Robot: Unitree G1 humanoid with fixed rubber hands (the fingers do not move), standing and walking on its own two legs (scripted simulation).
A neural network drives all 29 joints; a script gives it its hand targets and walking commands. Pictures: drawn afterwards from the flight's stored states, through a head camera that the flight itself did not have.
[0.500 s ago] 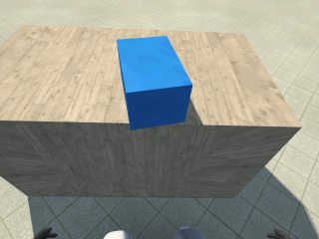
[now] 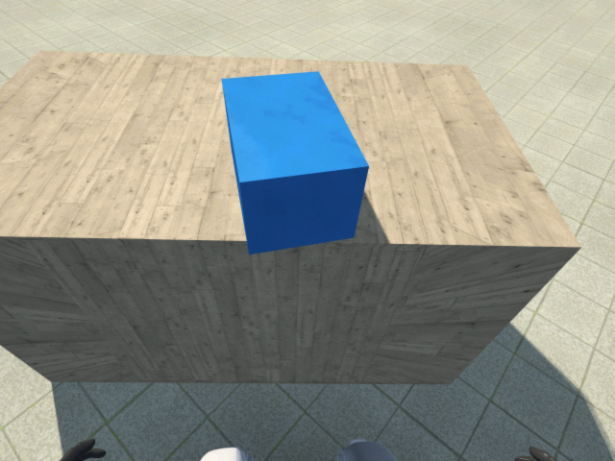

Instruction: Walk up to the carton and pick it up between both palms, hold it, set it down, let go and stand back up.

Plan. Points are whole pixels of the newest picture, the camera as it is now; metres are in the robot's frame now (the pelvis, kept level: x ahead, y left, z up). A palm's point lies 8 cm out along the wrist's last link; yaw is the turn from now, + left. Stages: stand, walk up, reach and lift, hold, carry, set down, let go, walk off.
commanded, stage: walk up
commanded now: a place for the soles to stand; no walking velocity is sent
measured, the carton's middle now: (286, 156) +0.59 +0.06 +0.06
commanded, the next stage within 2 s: none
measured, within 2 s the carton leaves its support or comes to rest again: neither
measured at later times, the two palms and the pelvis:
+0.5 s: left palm out of the picture +0.09 +0.39 -0.10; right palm out of the picture +0.14 -0.24 -0.05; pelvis +0.03 +0.08 +0.01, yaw +2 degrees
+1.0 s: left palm out of the picture +0.12 +0.36 -0.08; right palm out of the picture +0.13 -0.27 -0.09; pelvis +0.04 +0.04 +0.01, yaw +0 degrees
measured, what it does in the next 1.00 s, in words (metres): steps on the spot: left foot, then right foot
